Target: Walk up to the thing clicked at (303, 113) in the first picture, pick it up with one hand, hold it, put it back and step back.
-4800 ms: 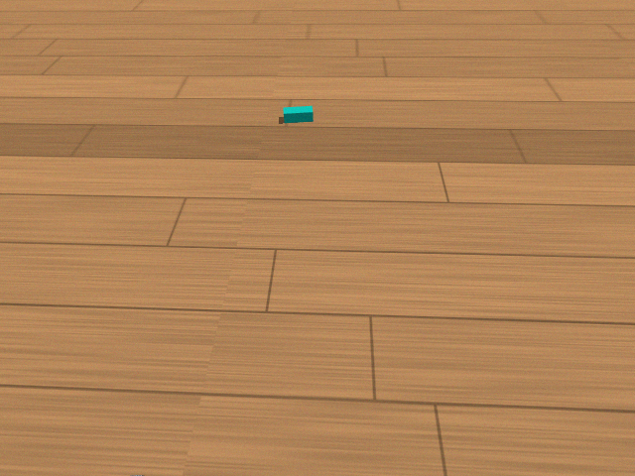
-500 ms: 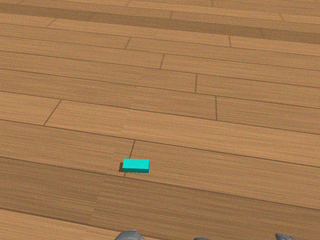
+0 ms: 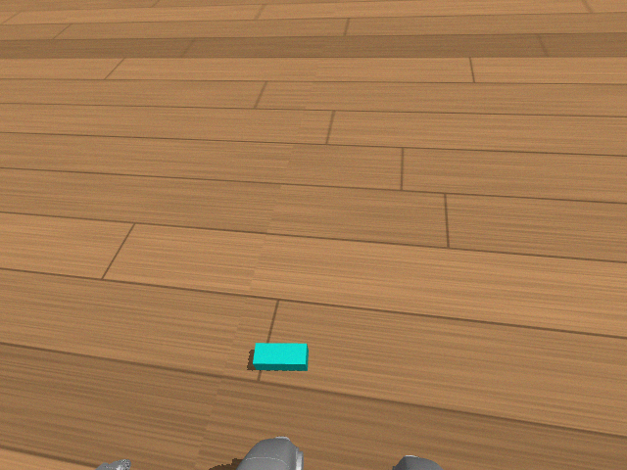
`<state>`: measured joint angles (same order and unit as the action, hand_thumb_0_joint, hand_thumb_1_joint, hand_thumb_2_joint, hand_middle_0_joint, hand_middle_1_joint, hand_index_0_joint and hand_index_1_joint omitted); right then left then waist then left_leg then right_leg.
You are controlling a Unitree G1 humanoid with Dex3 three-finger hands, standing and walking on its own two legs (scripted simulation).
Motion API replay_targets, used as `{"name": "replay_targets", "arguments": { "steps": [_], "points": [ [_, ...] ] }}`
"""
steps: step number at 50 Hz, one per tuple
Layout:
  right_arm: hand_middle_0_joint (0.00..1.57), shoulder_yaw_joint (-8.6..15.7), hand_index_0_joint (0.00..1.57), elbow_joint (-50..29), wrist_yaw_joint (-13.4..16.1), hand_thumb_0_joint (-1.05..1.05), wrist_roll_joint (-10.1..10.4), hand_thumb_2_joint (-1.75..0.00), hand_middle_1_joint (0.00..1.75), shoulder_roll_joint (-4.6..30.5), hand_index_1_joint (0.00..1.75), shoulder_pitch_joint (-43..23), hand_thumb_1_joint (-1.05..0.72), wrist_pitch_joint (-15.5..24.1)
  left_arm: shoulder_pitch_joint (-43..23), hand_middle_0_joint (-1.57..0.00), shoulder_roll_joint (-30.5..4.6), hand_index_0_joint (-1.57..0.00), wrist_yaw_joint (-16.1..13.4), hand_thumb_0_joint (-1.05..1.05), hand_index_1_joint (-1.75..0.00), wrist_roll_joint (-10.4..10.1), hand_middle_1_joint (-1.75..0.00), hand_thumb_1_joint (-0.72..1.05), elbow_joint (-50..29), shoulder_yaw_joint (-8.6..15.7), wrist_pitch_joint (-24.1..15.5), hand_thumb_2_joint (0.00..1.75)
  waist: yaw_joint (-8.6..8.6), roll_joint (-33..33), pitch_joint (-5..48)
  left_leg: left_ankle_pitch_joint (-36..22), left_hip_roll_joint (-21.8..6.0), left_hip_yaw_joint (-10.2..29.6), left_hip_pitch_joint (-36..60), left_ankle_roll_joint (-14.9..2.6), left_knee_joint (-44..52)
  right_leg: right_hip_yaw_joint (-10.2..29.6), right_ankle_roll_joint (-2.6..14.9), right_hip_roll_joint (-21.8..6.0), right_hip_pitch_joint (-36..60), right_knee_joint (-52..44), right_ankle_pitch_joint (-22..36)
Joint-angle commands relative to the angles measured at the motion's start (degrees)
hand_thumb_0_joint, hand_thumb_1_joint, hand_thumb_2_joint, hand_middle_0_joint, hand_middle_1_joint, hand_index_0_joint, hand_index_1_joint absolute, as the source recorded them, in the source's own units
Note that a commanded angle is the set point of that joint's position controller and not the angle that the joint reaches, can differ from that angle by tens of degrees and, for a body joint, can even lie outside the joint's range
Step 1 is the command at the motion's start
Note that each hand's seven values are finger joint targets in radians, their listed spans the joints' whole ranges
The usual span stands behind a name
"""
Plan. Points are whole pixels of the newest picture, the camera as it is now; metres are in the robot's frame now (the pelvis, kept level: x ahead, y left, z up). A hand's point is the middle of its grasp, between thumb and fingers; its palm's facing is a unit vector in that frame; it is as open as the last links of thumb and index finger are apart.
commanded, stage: walk up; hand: left
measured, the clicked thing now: (281, 356) +0.51 +0.22 -0.73
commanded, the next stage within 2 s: stand in 1.44 s
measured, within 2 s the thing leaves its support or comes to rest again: neither
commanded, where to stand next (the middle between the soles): +0.08 +0.02 m, yaw -1 degrees
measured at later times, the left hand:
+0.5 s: hand out of the picture +0.12 +0.28 -0.15, palm faces +0.00 -0.94 -0.35, open 7.3 cm
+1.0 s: hand (151, 457) +0.14 +0.28 -0.13, palm faces -0.02 -0.94 -0.34, open 7.3 cm
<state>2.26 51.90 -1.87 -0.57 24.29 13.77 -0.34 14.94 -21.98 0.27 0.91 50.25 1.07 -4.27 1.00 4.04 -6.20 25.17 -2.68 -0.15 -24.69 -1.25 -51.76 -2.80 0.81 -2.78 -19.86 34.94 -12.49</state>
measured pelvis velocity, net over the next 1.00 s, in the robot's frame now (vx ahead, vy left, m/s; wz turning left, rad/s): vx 0.05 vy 0.02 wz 0.00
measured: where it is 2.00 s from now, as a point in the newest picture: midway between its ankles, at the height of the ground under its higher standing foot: outside the picture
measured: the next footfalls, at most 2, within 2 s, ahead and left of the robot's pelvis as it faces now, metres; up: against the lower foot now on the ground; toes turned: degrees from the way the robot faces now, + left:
left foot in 0.10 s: +0.11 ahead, +0.16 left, +0.00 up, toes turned +1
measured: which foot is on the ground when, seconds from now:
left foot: up 0.00-0.08, down 0.10-1.00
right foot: down 0.00-1.00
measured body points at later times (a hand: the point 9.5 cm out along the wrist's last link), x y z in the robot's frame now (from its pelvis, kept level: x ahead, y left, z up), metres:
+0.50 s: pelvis +0.05 +0.02 +0.01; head +0.07 +0.02 +0.46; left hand +0.12 +0.33 -0.12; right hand +0.16 -0.27 -0.12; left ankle +0.07 +0.15 -0.72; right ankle +0.07 -0.12 -0.72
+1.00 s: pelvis +0.05 +0.02 +0.02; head +0.07 +0.02 +0.47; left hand +0.14 +0.32 -0.11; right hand +0.13 -0.28 -0.11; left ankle +0.07 +0.15 -0.73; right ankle +0.07 -0.12 -0.72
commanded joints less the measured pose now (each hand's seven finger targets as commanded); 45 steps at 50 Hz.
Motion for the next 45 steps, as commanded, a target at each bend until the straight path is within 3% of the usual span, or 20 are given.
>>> {"name": "replay_targets", "arguments": {
  "steps": [1,3,4,5,6,7,8,10,12,14,16,19,21,27,34,45],
  "points": [
    [0.2,2.6,0.2,0.1,1.0,0.0,0.0,-0.9,0.3,8.3,0.3,4.0,-0.9,0.9,-2.5,-0.2,-16.5,-0.2,-1.2,0.0,-0.3,-0.2,-0.3,0.9,-2.9,4.4,0.2,0.9,-0.9,-15.1,8.1,-6.7,0.6,-2.1,7.9,0.62,10.9,10.1,9.79,-11.2,-0.3,-8.4,6.5],
    [0.2,3.2,0.2,1.4,1.4,0.0,-0.3,-0.9,0.3,9.1,0.3,4.2,-0.9,1.3,-4.5,-0.2,-14.4,-0.2,-1.1,0.0,-0.3,-0.8,-0.3,0.9,-2.7,3.1,1.1,0.9,-2.37,-11.6,8.0,-12.7,1.6,-2.2,15.2,-0.36,16.5,9.1,7.21,-10.0,-7.3,-4.9,0.5],
    [0.2,3.3,0.2,1.2,1.7,0.0,-0.5,-0.9,0.3,10.3,0.3,3.6,-0.9,1.7,-4.6,-0.2,-12.6,-0.2,-1.1,0.0,-0.3,-1.0,-0.3,0.9,-2.6,2.3,1.5,0.9,-2.99,-8.6,7.7,-11.8,-0.5,1.3,16.0,-1.17,21.6,8.0,5.21,-8.5,-8.9,-2.5,-2.7],
    [0.2,3.6,0.2,0.5,1.9,0.0,-1.0,-0.9,0.3,13.1,0.3,1.4,-0.9,2.2,-3.7,-0.2,-10.0,-0.2,-0.9,0.0,-0.3,-1.4,-0.3,0.9,-2.2,1.6,1.9,0.9,-1.51,0.1,7.2,-8.4,-8.7,14.1,13.4,-3.15,28.4,5.3,2.25,-3.8,-9.9,2.9,-8.4],
    [0.2,3.4,0.2,-1.0,1.7,0.0,-0.1,-0.9,0.3,15.9,0.3,-3.9,-0.9,2.3,-1.8,-0.2,-10.7,-0.2,-1.2,0.0,-0.3,-2.0,-0.3,0.9,-0.5,1.8,2.4,0.9,0.36,5.3,6.0,2.8,-14.9,22.7,4.3,-8.04,33.6,1.1,0.67,1.0,-3.7,6.3,-16.6],
    [0.2,3.2,0.2,-0.9,1.5,0.0,0.2,-0.9,0.3,15.2,0.3,-7.3,-0.9,2.0,-1.4,-0.2,-13.0,-0.2,-1.3,0.0,-0.3,-1.5,-0.3,0.9,2.1,2.5,2.7,0.9,0.96,2.6,3.7,8.0,-14.3,20.6,-3.3,-9.31,33.8,2.7,0.53,-0.2,3.4,8.3,-15.9],
    [0.2,2.3,0.2,-0.6,1.5,0.0,0.2,-0.9,0.3,13.4,0.3,-8.7,-0.9,1.7,-1.5,-0.2,-12.6,-0.2,-0.9,0.0,-0.3,-1.3,-0.3,0.9,3.0,2.4,2.5,0.9,1.71,0.6,3.0,8.3,-10.8,15.2,-4.7,-7.04,32.5,2.4,0.85,0.3,5.3,4.0,-14.0],
    [0.2,1.3,0.2,0.8,1.4,0.0,0.3,-0.9,0.3,11.1,0.3,-9.4,-0.9,1.6,-1.3,-0.2,-12.6,-0.2,-0.8,0.0,-0.3,-1.3,-0.3,0.9,5.2,2.4,1.9,0.9,1.74,1.9,3.9,4.3,-5.9,9.4,-1.0,-2.67,28.4,4.7,1.35,-1.4,5.8,-3.9,-6.8],
    [0.2,0.7,0.2,2.4,1.2,0.0,0.5,-0.9,0.3,10.3,0.3,-8.1,-0.9,1.5,-4.7,-0.2,-14.0,-0.2,-0.8,0.0,-0.3,-0.9,-0.3,0.9,5.5,2.2,1.5,0.9,-0.22,0.9,4.8,2.7,-4.0,8.0,2.7,-1.53,26.7,9.0,2.15,-3.6,3.5,-8.0,-8.1],
    [0.2,0.5,0.2,3.9,1.3,0.0,0.5,-0.9,0.3,10.3,0.3,-7.7,-0.9,1.8,-7.5,-0.2,-13.2,-0.2,-0.7,0.0,-0.3,-1.1,-0.3,0.9,6.1,1.6,1.4,0.9,-0.89,0.6,5.5,-1.4,-4.9,8.5,6.2,-1.85,28.1,7.8,1.69,-3.3,3.1,-7.9,-4.9],
    [0.2,0.3,0.2,4.6,1.4,0.0,0.6,-0.9,0.3,10.6,0.3,-9.6,-0.9,2.1,-7.2,-0.2,-12.5,-0.2,-0.7,0.0,-0.3,-1.5,-0.3,0.9,7.6,1.2,1.4,0.9,0.01,0.8,6.7,-8.0,-5.8,8.6,7.6,-2.27,28.5,5.7,0.77,-2.4,5.7,-7.5,1.2],
    [0.2,0.0,0.2,5.9,1.6,0.0,1.0,-0.9,0.3,9.8,0.3,-10.1,-0.9,2.4,-8.0,-0.2,-12.4,-0.2,-0.8,0.0,-0.3,-1.7,-0.3,0.9,9.4,1.1,1.2,0.9,-0.22,-1.3,10.0,-22.0,-5.4,6.1,12.0,-1.83,26.3,5.9,0.62,-3.9,9.1,-8.3,9.9],
    [0.2,0.2,0.2,6.7,1.8,0.0,1.3,-0.9,0.3,9.6,0.3,-10.8,-0.9,2.3,-8.4,-0.2,-12.4,-0.2,-0.9,0.0,-0.3,-1.9,-0.3,0.9,10.4,0.9,1.2,0.9,-0.32,-1.9,11.2,-26.6,-5.0,4.8,15.3,-1.43,25.6,6.1,0.57,-4.6,9.4,-9.3,13.7],
    [0.2,0.5,0.2,8.7,1.8,0.0,1.1,-0.9,0.3,9.0,0.3,-13.2,-0.9,1.5,-12.2,-0.2,-11.5,-0.2,-1.0,0.0,-0.3,-1.4,-0.3,0.9,12.0,0.5,1.7,0.9,-0.95,-4.4,10.5,-24.0,-4.9,3.8,16.6,-1.16,29.1,5.8,-0.05,-5.2,10.7,-12.8,12.6],
    [0.2,0.2,0.2,10.5,1.4,0.0,0.9,-0.9,0.3,8.6,0.3,-15.4,-0.9,1.1,-14.2,-0.2,-11.0,-0.2,-0.8,0.0,-0.3,-1.0,-0.3,0.9,13.5,0.5,1.8,0.9,-0.82,-5.5,8.6,-18.9,-4.6,3.6,18.4,-0.38,32.9,6.7,-0.5,-5.7,10.2,-18.3,7.0],
    [0.2,0.2,0.2,11.8,1.5,0.0,0.6,-0.9,0.3,8.4,0.3,-14.6,-0.9,1.5,-14.7,-0.2,-10.6,-0.2,-0.6,0.0,-0.3,-0.7,-0.3,0.9,13.8,1.0,2.1,0.9,-0.83,-4.5,9.4,-19.3,-4.8,3.4,18.3,0.3,35.4,5.9,-0.66,-5.1,13.1,-19.1,7.4]
  ]
}}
